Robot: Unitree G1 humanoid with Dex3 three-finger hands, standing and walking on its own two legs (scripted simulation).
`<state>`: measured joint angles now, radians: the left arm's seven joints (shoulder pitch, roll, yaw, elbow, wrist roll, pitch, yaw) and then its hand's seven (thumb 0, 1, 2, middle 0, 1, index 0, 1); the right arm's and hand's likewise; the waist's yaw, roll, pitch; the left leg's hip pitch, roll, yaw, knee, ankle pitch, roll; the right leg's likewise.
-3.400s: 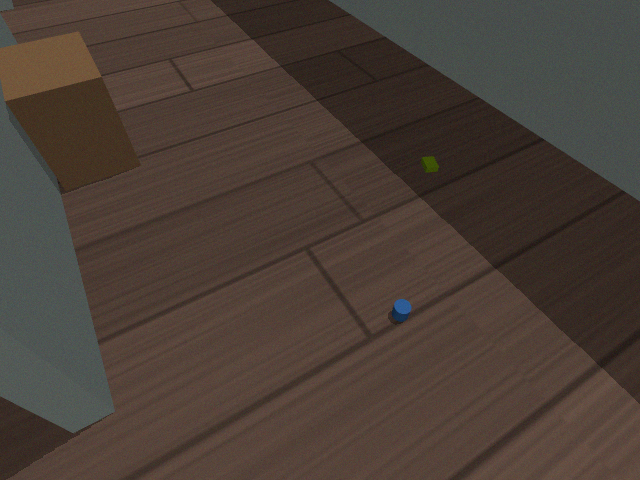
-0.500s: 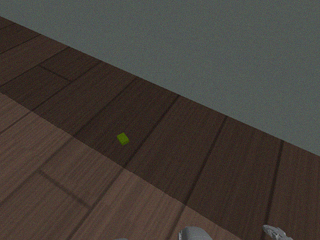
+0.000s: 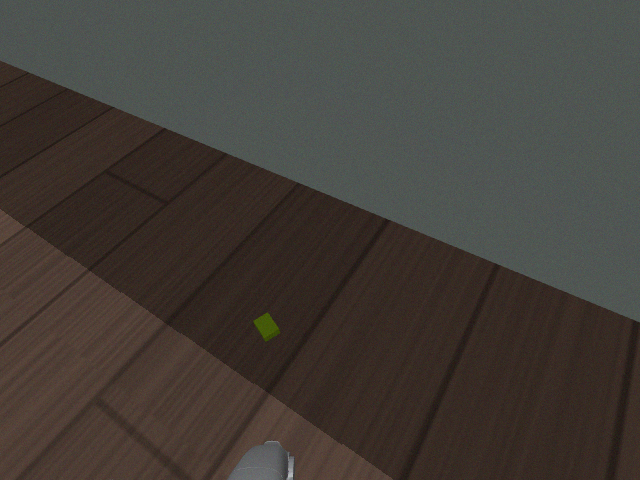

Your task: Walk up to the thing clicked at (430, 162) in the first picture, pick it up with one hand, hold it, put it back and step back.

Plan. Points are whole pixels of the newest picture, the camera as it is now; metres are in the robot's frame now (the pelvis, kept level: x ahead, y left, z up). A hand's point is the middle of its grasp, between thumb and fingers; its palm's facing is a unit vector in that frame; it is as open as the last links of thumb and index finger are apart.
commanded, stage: walk up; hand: left
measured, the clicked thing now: (266, 326) +0.68 +0.26 -0.76
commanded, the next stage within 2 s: none
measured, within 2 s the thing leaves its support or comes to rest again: neither
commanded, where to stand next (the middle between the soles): +0.29 +0.03 m, yaw +0 degrees
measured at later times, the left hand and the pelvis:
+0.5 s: hand (135, 415) +0.22 +0.31 -0.15, palm faces -0.07 -0.92 -0.38, open 7.4 cm; pelvis +0.17 +0.04 +0.00, yaw +0 degrees
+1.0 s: hand (157, 369) +0.30 +0.31 -0.17, palm faces -0.01 -0.93 -0.36, open 7.4 cm; pelvis +0.24 +0.04 -0.01, yaw +1 degrees
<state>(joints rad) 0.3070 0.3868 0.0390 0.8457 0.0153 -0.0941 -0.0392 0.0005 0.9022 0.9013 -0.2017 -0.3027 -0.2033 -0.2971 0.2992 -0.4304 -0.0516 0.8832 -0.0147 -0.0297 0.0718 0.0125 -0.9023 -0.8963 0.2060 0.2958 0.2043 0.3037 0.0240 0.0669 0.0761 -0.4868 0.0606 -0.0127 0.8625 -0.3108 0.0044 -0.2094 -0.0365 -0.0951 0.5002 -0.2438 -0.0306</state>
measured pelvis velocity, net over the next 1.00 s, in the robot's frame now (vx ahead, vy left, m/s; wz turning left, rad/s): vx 0.24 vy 0.04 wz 0.01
